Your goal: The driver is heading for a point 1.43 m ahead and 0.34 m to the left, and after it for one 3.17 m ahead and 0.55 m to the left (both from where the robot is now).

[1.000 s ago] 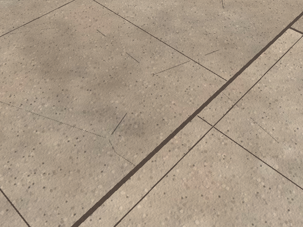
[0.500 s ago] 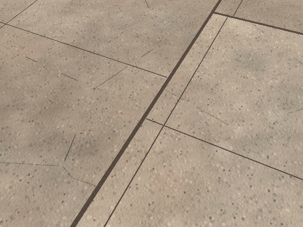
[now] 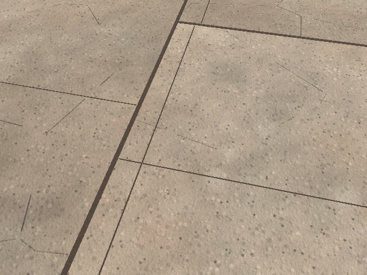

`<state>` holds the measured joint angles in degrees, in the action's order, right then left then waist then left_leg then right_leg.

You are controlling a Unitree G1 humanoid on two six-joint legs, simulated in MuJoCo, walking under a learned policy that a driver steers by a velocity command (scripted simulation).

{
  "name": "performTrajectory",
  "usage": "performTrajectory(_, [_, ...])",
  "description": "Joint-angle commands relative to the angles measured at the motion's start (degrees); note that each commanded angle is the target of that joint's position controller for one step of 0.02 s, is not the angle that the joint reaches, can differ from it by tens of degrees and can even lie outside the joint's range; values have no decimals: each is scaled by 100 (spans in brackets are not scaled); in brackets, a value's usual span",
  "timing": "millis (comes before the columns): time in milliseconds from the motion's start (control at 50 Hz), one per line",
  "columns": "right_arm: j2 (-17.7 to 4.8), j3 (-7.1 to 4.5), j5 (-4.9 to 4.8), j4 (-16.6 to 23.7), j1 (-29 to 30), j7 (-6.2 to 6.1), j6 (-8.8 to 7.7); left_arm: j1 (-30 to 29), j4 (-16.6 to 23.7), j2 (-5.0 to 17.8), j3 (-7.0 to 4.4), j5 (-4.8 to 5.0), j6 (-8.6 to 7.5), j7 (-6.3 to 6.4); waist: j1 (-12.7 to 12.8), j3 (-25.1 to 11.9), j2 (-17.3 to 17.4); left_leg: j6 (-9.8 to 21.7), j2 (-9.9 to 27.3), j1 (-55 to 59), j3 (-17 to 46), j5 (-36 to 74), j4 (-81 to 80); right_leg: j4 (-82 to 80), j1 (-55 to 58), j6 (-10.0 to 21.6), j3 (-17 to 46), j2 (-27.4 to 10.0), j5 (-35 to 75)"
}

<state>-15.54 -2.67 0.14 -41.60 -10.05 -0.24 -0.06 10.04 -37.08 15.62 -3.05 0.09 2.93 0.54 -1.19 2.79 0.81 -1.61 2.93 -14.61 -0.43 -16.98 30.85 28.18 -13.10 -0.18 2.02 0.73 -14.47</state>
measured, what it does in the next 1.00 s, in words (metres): walks ahead: left foot, then right foot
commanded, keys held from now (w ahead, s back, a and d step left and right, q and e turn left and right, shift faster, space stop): w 1.00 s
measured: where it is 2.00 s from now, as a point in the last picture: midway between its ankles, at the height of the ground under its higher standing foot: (181, 167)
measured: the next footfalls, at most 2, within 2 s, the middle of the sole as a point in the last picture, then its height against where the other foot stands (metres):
left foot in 0.36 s outside the picture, level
right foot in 0.88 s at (216, 261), level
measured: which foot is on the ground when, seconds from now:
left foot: up 0.00-0.34, down 0.36-0.90, up 0.92-1.00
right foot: down 0.00-0.36, up 0.38-0.86, down 0.88-1.00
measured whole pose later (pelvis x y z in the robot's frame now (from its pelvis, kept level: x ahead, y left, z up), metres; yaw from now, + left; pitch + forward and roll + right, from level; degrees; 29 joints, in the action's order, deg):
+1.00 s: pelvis +0.40 +0.00 +0.00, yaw +0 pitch +1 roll -1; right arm -17.5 -1.7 -1.5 -47.0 -20.1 0.3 -4.0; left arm 8.3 -38.7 15.7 -2.5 0.2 -4.7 -1.9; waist -1.7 3.2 1.0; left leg 1.9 1.1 -18.6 2.8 -23.0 67.3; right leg 28.9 -22.0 3.8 -3.4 2.5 -8.4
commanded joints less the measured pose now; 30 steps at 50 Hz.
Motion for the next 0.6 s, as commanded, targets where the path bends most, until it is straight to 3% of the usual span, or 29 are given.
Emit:
performTrajectory(20, [-543,-42,111,409,100,16,-191,278,357,1027,-267,-30,-101,4,223,-828,-1195,-102,-217,-706,-291,-817,447,-1054,910,1134,1709,-1374,-851])
performTrajectory(40, [-755,-113,-12,498,504,11,-209,498,280,1107,-281,-52,-151,-13,476,-376,-1188,-93,-300,-1176,-337,-938,941,-1443,781,1236,2058,-1434,-2044])
performTrajectory(60, [-819,-160,-73,559,745,-2,-221,736,177,1180,-293,-86,-221,9,633,-29,-1290,-34,-222,-1729,-152,-1332,1599,-1724,761,1341,2431,-1599,-2414])
performTrajectory(80, [-921,-221,-123,594,732,3,-234,860,92,1163,-280,-62,-316,29,632,219,-1432,48,-76,-2291,88,-1519,2161,-1840,900,1438,2680,-1766,-2327])
performTrajectory(100, [-924,-250,-168,561,591,29,-271,914,54,1051,-244,-7,-401,56,541,256,-1324,145,67,-2633,256,-1352,2441,-1819,1100,1437,2682,-1793,-2144])
performTrajectory(140, [-746,-219,-160,486,497,110,-395,861,61,860,-196,47,-484,86,459,196,-984,276,171,-2734,240,-817,2242,-1890,1279,1328,2302,-1622,-1694])
performTrajectory(180, [-512,-133,-112,444,549,195,-486,698,113,874,-208,44,-506,69,429,70,-835,272,101,-2213,37,-316,1627,-1900,1045,1226,1741,-1362,-982])
performTrajectory(220, [-420,-73,-105,432,591,258,-513,661,125,969,-246,65,-523,19,432,-32,-871,229,-20,-1529,-122,-30,983,-1855,686,1195,1336,-1202,-588])
performTrajectory(260, [-503,-64,-138,458,622,290,-498,792,73,1074,-279,110,-539,-47,451,-32,-875,202,-111,-1037,-196,143,608,-1782,382,1226,1264,-1250,-579])
performTrajectory(300, [-596,-78,-169,414,395,298,-493,779,36,1117,-284,158,-544,-91,258,-23,-775,274,-155,-409,-205,579,189,-1619,15,1151,1259,-1316,-709])
performTrajectory(340, [-721,-149,-167,175,-262,249,-479,782,-4,962,-225,116,-539,-108,-77,-135,-623,359,-298,557,-280,574,21,-1135,-469,951,1115,-1166,-822])
performTrajectory(360, [-868,-216,-192,51,-789,189,-483,769,-17,745,-145,60,-558,-109,-339,-278,-463,489,-151,1250,-48,422,-111,-441,-858,747,857,-934,-636])
performTrajectory(380, [-1342,-314,-121,-12,-1487,123,-504,678,119,288,7,-49,-597,-115,-566,-639,717,892,1028,1986,1541,-99,-797,1689,-1524,325,174,-323,-915])
performTrajectory(400, [-1883,-434,-22,-46,-1756,202,-530,797,437,363,-22,114,-697,-54,-466,-910,1976,1740,1963,2464,4154,-2004,-1887,3336,-2887,95,94,230,-1899])
performTrajectory(420, [-1408,-297,-45,41,-1349,225,-564,715,337,882,-159,237,-746,-29,-373,-467,1148,1746,1997,2136,4248,-2796,-2119,4013,-3377,147,443,-153,-1616])
performTrajectory(440, [-1119,-209,-46,84,-1095,213,-576,500,319,1001,-201,264,-757,-51,-273,-57,856,1576,1792,1786,3570,-2406,-2056,4076,-3549,250,374,-373,-1044])
performTrajectory(460, [-993,-163,0,140,-870,209,-580,488,221,878,-179,201,-752,-51,-157,6,520,1456,1500,1542,2976,-1700,-2047,3980,-3412,263,306,-540,-571])
performTrajectory(500, [-858,-111,47,168,-665,182,-571,484,152,709,-176,86,-735,-83,6,43,490,1324,1099,1128,2115,-525,-2172,3576,-3033,203,271,-757,53])
performTrajectory(600, [-863,-109,-28,-3,-895,101,-577,33,244,461,-107,14,-707,-92,-60,61,247,1368,833,1165,1052,1542,-2361,2490,-3103,-105,30,-731,1049])
Keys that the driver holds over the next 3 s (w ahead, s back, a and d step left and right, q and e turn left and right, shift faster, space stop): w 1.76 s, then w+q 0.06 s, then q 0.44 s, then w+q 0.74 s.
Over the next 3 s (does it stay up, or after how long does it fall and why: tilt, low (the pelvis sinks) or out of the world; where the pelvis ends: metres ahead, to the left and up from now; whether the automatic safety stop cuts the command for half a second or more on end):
stays up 1.26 0.14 0.00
